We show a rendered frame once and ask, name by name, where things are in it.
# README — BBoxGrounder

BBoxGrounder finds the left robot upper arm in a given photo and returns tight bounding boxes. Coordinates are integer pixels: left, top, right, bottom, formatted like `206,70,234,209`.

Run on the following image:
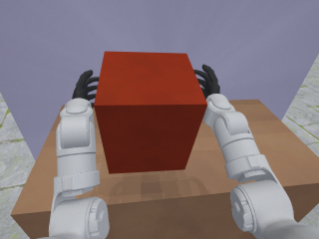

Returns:
37,196,110,239

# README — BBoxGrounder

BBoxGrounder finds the robot right forearm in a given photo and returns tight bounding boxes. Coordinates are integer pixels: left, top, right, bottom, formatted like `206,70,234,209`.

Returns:
203,94,294,218

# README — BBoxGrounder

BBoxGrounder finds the right robot upper arm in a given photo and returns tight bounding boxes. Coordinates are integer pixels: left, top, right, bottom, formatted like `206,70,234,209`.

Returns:
230,179,319,239

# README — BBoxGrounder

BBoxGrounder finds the robot left hand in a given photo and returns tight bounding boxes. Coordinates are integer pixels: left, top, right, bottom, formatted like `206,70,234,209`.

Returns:
72,70,100,108

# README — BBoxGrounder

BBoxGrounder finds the carton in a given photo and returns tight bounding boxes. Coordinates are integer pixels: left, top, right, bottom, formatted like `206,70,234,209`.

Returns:
94,51,208,174

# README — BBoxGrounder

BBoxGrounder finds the robot left forearm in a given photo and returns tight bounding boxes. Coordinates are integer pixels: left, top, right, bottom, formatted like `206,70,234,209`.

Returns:
49,98,100,237

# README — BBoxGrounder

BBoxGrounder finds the pedestal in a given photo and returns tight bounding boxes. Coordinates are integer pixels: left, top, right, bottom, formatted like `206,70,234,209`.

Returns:
10,99,319,239

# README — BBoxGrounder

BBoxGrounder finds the robot right hand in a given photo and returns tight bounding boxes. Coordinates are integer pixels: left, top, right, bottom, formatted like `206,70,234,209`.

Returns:
194,64,220,99

